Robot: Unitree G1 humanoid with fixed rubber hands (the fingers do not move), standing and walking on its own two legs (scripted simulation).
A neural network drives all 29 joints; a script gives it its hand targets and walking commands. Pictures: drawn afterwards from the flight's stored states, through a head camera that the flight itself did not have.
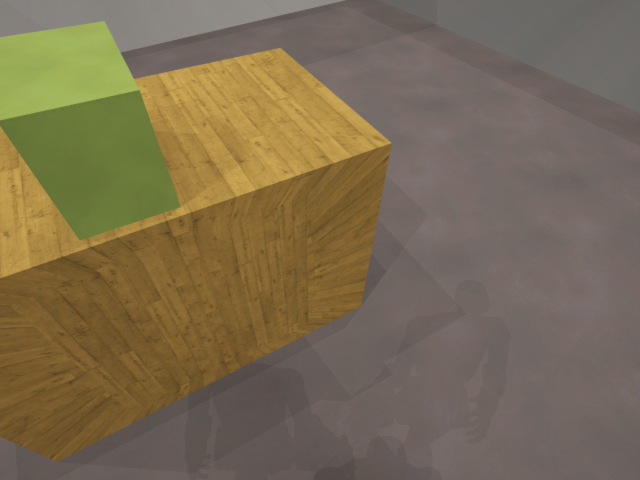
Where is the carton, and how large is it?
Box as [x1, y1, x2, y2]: [0, 21, 180, 239]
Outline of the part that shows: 104,21 0,37 0,125 79,239 180,206 139,90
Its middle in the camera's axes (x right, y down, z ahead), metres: -0.42 -0.22 +0.70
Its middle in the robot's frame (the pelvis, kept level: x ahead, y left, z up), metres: +0.68 +0.43 +0.07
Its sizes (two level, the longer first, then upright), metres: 0.296 0.181 0.237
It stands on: a pedestal, 0.72 m high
